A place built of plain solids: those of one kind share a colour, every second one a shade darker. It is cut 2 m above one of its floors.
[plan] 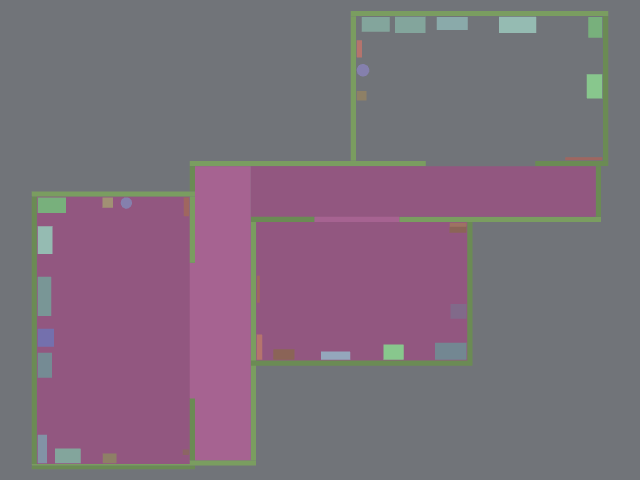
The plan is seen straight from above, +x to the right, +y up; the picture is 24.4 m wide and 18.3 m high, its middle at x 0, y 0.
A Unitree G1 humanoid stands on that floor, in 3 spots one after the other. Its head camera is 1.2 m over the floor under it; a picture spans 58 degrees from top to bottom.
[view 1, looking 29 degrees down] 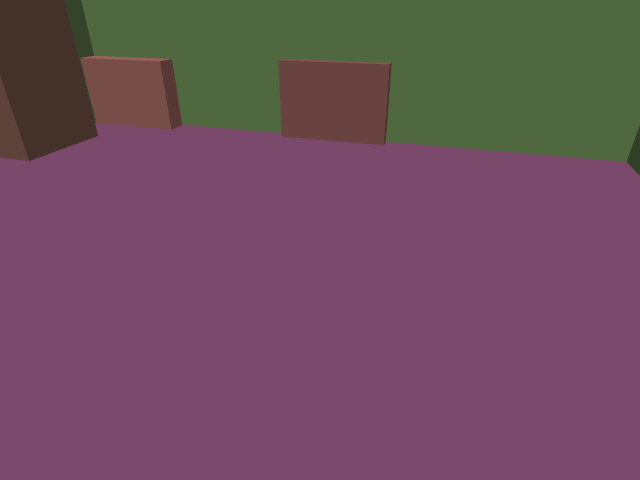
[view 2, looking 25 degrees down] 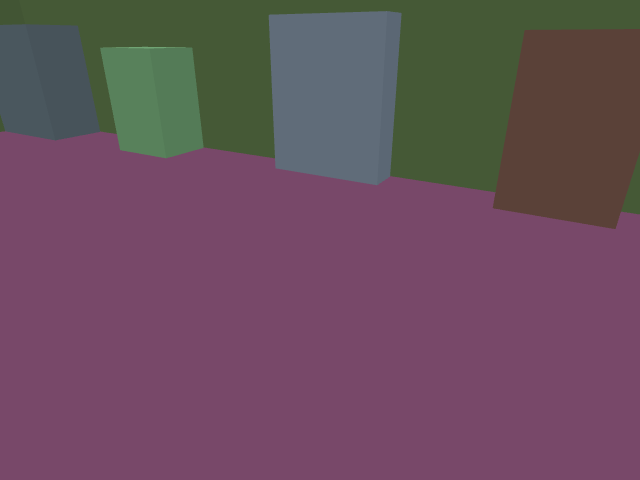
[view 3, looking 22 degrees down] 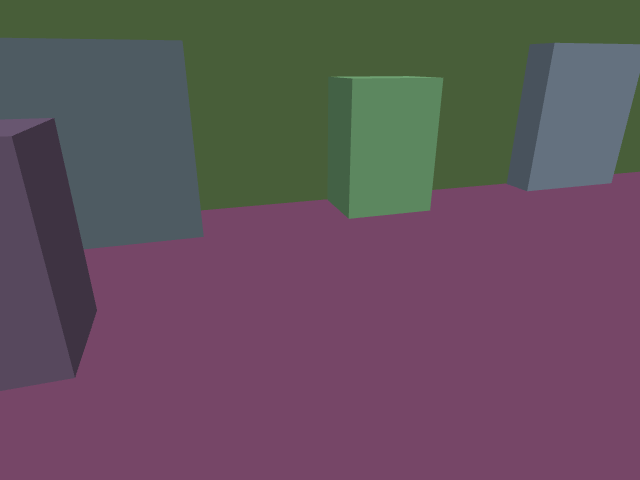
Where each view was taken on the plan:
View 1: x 1.70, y -0.77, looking -163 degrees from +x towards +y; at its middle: floor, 2.48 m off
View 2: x -1.38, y -0.77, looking -60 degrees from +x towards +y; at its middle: floor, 2.84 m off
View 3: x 4.43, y -0.77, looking -107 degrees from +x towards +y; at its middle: floor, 3.20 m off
